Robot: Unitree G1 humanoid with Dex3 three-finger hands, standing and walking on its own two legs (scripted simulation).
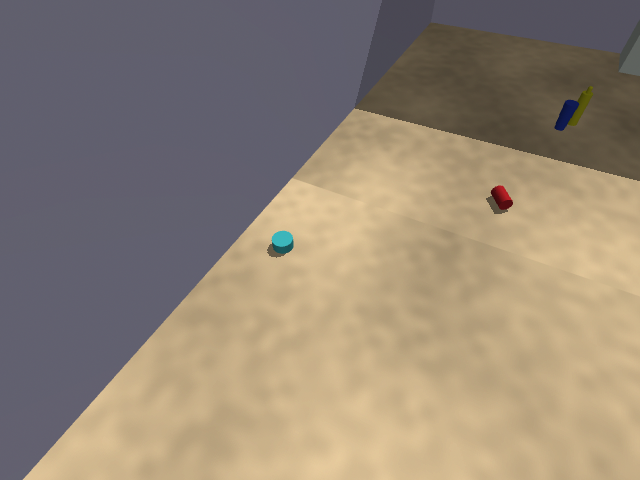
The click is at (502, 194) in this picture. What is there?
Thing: lying can
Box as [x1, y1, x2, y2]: [491, 186, 512, 209]
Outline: 494,187 491,190 491,193 498,206 501,209 509,207 512,204 512,201 502,186
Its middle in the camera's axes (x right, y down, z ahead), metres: +0.86 -0.19 +1.79
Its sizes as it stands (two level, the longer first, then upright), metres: 0.100 0.062 0.062
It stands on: the floor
